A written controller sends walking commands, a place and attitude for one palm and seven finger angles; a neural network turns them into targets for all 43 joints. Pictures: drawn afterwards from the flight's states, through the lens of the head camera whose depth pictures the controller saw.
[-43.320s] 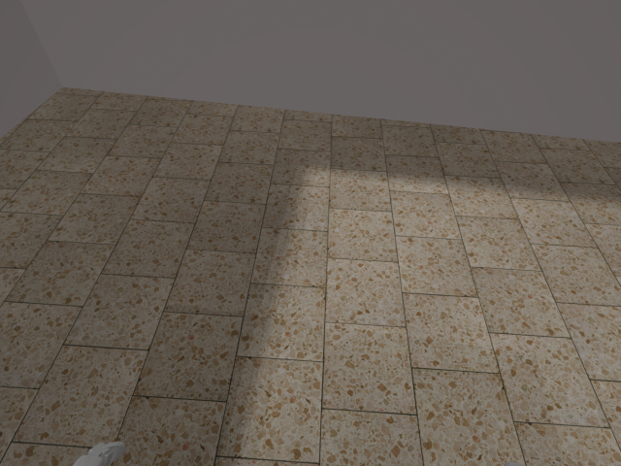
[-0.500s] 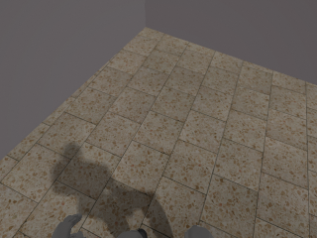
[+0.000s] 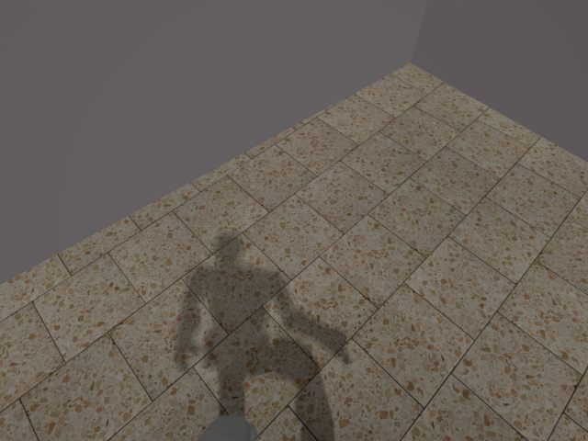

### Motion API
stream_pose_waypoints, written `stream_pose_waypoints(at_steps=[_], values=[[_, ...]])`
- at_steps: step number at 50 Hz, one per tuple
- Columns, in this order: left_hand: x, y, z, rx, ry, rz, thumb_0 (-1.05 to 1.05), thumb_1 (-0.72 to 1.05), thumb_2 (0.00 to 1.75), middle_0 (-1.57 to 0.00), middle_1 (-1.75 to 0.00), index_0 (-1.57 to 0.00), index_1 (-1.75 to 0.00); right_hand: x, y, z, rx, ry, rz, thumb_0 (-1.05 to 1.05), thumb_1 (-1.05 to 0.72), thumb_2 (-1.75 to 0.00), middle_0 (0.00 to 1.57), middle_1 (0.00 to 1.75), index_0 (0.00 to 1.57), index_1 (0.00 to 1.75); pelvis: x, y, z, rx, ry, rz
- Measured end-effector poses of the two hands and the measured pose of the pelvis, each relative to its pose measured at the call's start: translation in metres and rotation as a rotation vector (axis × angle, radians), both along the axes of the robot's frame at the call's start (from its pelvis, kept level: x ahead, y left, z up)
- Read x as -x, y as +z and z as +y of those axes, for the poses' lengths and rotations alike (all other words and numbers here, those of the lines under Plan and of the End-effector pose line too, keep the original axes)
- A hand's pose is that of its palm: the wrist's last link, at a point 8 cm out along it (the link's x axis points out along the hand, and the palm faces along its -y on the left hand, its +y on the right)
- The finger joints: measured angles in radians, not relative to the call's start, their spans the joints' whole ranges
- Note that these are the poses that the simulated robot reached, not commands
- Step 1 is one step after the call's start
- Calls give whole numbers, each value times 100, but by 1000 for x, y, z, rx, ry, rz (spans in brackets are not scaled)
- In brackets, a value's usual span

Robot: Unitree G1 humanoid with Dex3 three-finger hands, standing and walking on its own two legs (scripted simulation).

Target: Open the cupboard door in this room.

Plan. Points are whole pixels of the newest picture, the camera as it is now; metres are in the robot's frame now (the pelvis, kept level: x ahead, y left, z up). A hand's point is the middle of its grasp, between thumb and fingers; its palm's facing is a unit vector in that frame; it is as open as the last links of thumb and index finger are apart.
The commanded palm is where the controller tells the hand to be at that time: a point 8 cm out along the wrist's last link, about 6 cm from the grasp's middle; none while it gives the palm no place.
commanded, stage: turn to face it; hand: left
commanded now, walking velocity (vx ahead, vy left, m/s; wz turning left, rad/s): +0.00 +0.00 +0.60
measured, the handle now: out of the picture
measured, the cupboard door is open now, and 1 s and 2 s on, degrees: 50 50 50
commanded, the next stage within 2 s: none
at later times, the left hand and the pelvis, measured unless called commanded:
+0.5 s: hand out of the picture +0.10 +0.25 -0.15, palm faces +0.24 -0.94 -0.26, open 7.4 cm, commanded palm none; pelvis +0.02 +0.01 +0.00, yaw +14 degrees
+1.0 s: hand out of the picture -0.05 +0.20 -0.18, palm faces +0.59 -0.77 -0.23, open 7.3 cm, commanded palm none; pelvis +0.03 +0.00 -0.01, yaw +35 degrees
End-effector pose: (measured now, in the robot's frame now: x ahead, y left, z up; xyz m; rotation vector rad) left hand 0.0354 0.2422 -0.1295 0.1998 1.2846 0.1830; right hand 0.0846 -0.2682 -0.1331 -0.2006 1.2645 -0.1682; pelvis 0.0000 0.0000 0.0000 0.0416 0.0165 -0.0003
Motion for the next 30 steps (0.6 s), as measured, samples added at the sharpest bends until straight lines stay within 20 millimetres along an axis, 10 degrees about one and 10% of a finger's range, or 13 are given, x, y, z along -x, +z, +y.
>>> stream_pose_waypoints(at_steps=[9,19,30], values=[[50,-31,54,8,161,108,1,91,90,-21,-30,-21,-29,-86,14,61,36,202,-173,0,-91,-90,20,30,20,30,-6,-15,31,32,99,7],[-10,-3,66,-10,187,-77,1,91,90,-20,-30,-20,-29,-69,15,76,15,242,-80,0,-90,-90,20,30,20,30,-14,3,32,57,189,9],[-52,13,23,-66,204,-213,0,91,90,-20,-30,-20,-29,-54,-24,29,-29,237,74,0,-90,-90,20,30,20,30,-32,-10,-8,27,310,3]])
